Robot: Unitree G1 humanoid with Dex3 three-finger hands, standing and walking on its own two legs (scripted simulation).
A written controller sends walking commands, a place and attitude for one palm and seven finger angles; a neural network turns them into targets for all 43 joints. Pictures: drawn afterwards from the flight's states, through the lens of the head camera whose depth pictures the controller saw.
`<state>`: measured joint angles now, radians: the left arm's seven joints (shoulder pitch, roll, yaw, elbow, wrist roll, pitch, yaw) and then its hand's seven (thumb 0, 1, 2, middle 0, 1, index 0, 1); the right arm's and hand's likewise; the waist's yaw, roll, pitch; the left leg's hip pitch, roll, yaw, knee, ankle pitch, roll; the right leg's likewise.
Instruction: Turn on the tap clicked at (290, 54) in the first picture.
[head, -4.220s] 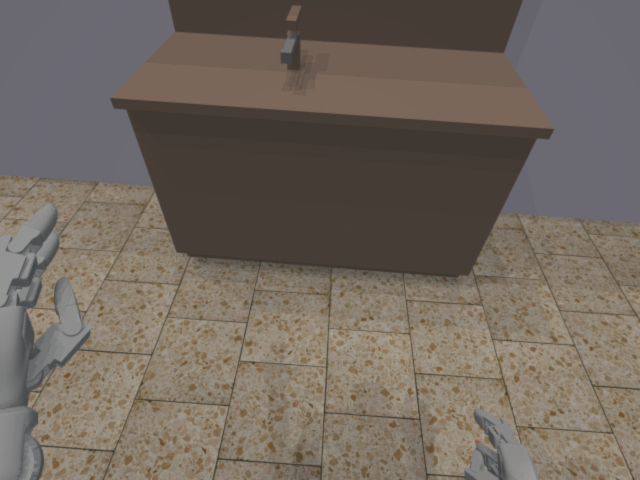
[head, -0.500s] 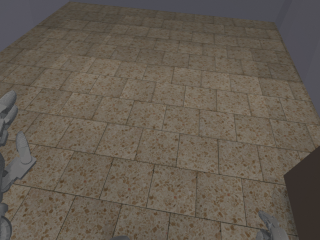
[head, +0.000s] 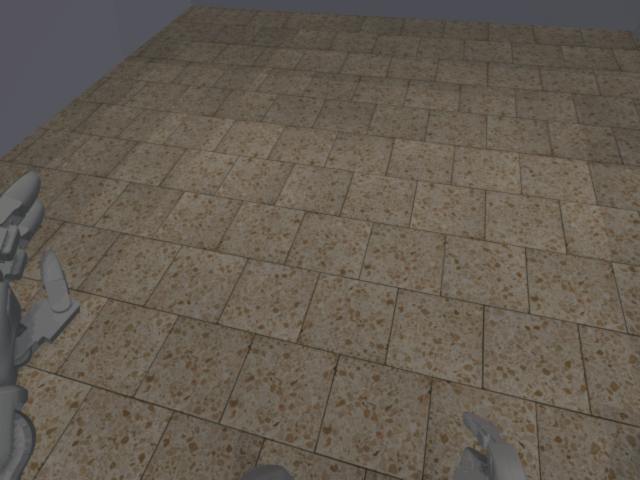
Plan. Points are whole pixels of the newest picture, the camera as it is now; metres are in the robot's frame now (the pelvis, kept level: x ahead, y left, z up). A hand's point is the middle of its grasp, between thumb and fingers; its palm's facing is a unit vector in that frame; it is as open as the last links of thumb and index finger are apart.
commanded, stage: walk to a spot facing it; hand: left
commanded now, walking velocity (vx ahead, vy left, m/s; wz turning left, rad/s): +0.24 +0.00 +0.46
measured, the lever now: out of the picture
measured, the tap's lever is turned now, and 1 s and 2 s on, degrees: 0 0 0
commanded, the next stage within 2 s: turn to face it in 0.10 s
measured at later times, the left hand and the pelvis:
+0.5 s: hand (103, 215) +0.32 +0.24 +0.20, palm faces +0.44 -0.81 -0.39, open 7.4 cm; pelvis +0.10 +0.00 +0.01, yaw +1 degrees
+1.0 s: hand (234, 178) +0.37 +0.12 +0.20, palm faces +0.16 -0.85 -0.51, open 7.4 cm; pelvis +0.10 -0.05 +0.02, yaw -15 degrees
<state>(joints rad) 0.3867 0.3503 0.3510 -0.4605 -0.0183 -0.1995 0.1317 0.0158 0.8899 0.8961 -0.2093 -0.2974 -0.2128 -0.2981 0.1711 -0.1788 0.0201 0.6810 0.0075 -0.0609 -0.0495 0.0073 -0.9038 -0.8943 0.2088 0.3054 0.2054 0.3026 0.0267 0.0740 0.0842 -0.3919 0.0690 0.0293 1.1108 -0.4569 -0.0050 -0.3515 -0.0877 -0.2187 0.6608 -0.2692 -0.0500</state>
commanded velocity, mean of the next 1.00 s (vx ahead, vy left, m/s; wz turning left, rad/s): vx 0.03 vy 0.00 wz -0.41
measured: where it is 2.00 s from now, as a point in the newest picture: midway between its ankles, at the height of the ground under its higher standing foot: outside the picture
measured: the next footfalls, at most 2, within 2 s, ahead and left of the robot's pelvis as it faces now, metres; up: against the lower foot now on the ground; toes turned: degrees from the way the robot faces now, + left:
left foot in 0.30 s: +0.16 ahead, +0.15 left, +0.00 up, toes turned +15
right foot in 0.60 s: +0.19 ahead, -0.10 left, +0.00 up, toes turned -12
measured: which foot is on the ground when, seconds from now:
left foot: up 0.00-0.28, down 0.30-0.62, up 0.64-1.00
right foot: down 0.00-0.30, up 0.32-0.58, down 0.60-1.00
